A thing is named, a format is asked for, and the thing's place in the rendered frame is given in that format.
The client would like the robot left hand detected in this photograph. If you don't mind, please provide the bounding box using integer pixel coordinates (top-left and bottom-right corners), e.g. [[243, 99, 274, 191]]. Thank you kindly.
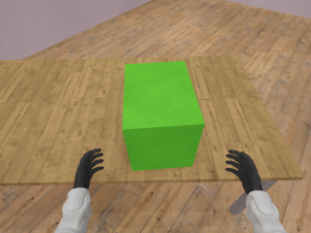
[[73, 149, 104, 189]]

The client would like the carton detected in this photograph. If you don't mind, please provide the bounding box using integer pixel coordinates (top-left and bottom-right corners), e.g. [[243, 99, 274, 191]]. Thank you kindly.
[[122, 61, 205, 171]]

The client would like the robot right hand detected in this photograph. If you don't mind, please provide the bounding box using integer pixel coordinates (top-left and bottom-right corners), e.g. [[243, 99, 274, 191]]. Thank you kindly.
[[225, 150, 263, 194]]

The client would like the robot left forearm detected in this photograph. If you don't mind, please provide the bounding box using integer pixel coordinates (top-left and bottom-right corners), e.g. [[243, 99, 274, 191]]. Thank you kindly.
[[54, 187, 92, 233]]

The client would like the table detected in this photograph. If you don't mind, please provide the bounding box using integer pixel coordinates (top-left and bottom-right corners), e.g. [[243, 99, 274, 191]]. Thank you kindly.
[[0, 55, 305, 215]]

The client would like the robot right forearm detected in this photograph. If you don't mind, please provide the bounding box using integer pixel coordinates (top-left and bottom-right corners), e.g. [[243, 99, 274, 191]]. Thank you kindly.
[[245, 190, 288, 233]]

